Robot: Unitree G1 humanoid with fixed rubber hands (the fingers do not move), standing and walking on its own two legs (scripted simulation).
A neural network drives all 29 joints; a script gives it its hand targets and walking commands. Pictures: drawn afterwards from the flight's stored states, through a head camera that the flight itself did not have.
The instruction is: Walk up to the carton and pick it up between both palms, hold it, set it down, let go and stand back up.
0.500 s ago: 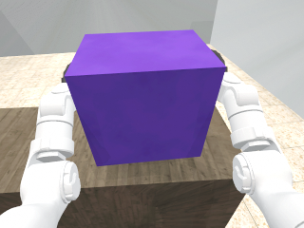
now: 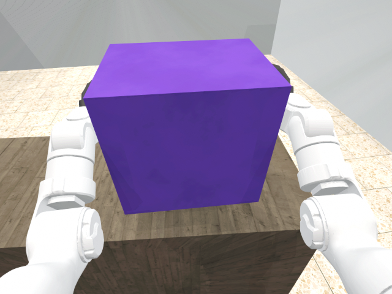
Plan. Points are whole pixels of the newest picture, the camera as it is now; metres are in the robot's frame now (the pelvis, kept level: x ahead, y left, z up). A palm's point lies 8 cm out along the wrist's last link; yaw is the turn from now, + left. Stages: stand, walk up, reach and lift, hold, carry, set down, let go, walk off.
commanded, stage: hold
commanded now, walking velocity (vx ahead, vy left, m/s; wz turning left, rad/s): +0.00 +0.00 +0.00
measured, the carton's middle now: (187, 126) +0.39 +0.02 +0.20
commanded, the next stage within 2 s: none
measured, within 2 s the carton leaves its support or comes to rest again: neither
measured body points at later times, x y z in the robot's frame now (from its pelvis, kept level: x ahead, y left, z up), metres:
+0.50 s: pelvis +0.00 +0.00 +0.00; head -0.06 +0.00 +0.44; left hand +0.40 +0.21 +0.23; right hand +0.41 -0.17 +0.25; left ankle +0.06 +0.13 -0.74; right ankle +0.05 -0.10 -0.74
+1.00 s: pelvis +0.00 +0.00 +0.00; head -0.07 +0.00 +0.44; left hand +0.40 +0.21 +0.23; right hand +0.40 -0.17 +0.25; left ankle +0.06 +0.13 -0.74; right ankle +0.05 -0.10 -0.74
